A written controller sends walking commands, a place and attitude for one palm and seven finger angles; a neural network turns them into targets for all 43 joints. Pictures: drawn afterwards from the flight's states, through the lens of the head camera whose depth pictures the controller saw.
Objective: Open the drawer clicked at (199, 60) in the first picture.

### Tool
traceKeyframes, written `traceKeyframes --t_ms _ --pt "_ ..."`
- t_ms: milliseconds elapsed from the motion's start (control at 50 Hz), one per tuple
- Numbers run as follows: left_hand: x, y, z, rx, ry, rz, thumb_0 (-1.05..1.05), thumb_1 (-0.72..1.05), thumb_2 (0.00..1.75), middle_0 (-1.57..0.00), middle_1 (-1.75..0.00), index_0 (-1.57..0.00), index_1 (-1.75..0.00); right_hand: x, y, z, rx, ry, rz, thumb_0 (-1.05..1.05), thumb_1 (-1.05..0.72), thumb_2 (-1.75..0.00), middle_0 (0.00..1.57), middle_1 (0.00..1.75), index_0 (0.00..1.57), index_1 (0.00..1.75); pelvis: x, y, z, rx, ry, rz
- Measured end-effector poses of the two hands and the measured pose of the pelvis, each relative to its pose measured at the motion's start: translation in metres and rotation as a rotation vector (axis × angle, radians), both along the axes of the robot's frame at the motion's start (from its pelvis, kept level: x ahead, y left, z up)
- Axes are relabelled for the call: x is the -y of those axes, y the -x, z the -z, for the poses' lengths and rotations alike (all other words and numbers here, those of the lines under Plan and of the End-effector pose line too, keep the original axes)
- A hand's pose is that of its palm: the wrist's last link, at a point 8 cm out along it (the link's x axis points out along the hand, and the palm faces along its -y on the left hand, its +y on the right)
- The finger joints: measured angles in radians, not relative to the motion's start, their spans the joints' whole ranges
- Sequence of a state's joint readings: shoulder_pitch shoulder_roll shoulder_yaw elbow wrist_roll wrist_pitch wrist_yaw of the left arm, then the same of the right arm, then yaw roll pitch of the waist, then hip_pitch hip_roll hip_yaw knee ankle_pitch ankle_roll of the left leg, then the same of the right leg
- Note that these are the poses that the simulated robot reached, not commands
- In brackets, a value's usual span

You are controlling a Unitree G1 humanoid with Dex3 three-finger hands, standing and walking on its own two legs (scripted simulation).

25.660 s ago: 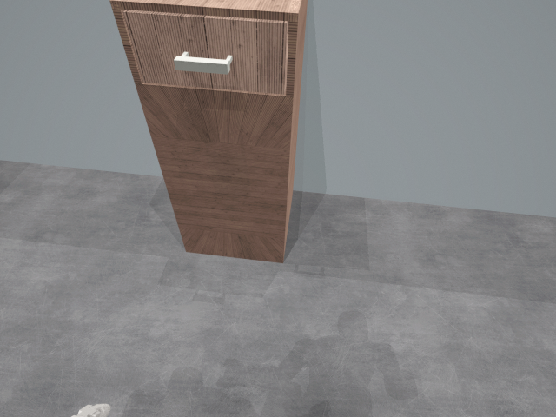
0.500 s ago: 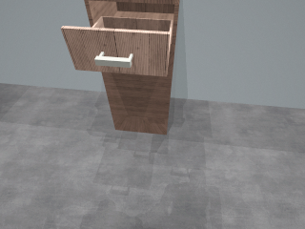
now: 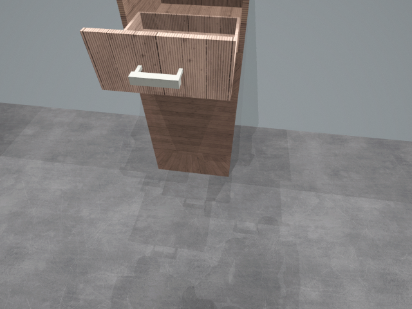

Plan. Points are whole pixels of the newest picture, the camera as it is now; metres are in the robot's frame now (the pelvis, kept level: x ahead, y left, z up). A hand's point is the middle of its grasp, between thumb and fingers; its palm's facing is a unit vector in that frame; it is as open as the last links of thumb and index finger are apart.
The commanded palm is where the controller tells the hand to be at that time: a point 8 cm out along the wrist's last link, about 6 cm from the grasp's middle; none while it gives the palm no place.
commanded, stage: look to check the result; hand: left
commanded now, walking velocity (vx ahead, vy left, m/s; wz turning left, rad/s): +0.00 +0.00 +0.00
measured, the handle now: (157, 75) +0.64 +0.16 +0.11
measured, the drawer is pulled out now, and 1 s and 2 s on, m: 0.29 0.29 0.29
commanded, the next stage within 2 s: stand and wait in 0.16 s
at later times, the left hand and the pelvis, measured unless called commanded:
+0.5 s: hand out of the picture +0.04 +0.19 -0.17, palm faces +0.00 -0.97 -0.24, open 7.4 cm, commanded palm none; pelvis +0.01 +0.00 +0.00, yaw +0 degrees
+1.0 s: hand out of the picture +0.05 +0.21 -0.17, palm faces -0.01 -0.97 -0.26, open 7.4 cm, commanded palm none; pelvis +0.01 +0.00 +0.00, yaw +0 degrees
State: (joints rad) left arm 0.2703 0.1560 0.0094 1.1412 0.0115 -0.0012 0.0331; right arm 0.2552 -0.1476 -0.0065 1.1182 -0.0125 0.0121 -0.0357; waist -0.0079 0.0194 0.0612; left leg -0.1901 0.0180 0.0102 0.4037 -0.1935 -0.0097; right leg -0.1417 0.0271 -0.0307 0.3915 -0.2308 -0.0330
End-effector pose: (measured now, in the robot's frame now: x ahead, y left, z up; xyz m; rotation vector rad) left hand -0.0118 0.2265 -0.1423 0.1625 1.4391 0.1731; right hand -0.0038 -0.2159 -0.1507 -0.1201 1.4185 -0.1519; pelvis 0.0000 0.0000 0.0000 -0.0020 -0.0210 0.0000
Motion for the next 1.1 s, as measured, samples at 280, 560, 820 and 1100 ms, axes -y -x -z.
traceKeyframes --t_ms 280,560,820,1100 --pt "-0.005 -0.026 0.000 0.038 -0.006 0.021 0.00 0.91 0.89 -0.20 -0.30 -0.20 -0.29 0.015 -0.027 -0.005 0.039 0.035 -0.014 0.01 -0.91 -0.90 0.20 0.30 0.20 0.30 0.001 -0.010 -0.001 -0.002 -0.002 0.004" --pt "-0.015 -0.051 -0.005 0.081 -0.030 0.044 0.00 0.91 0.89 -0.20 -0.30 -0.20 -0.29 0.021 -0.029 -0.007 0.034 0.045 -0.010 0.01 -0.91 -0.90 0.20 0.30 0.20 0.30 0.001 -0.015 -0.002 -0.001 -0.001 0.006" --pt "-0.022 -0.056 -0.007 0.087 -0.043 0.053 0.00 0.91 0.89 -0.20 -0.30 -0.20 -0.30 0.028 -0.032 -0.009 0.035 0.060 -0.014 0.01 -0.91 -0.90 0.20 0.30 0.20 0.30 0.001 -0.015 -0.002 0.001 -0.001 0.007" --pt "-0.030 -0.060 -0.009 0.092 -0.054 0.061 0.00 0.91 0.89 -0.20 -0.30 -0.20 -0.30 0.039 -0.045 -0.013 0.062 0.086 -0.030 0.01 -0.91 -0.90 0.20 0.30 0.20 0.30 0.001 -0.014 -0.003 0.001 -0.001 0.009"
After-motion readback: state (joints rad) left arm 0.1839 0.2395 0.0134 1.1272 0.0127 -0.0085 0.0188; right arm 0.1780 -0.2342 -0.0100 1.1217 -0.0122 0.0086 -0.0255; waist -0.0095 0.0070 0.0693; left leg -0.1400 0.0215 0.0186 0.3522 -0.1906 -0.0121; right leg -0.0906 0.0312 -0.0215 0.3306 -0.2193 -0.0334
